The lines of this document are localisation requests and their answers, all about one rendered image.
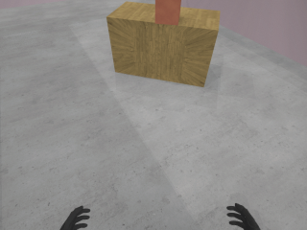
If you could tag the robot right hand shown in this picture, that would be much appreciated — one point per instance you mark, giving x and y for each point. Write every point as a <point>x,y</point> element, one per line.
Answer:
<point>247,221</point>

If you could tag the pedestal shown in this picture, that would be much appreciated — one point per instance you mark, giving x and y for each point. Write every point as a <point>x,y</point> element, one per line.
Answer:
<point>177,53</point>

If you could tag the carton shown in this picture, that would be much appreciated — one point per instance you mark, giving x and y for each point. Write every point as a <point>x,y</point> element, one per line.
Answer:
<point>167,12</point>

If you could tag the robot left hand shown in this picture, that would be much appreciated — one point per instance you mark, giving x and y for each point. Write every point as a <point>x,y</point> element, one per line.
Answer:
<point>74,217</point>

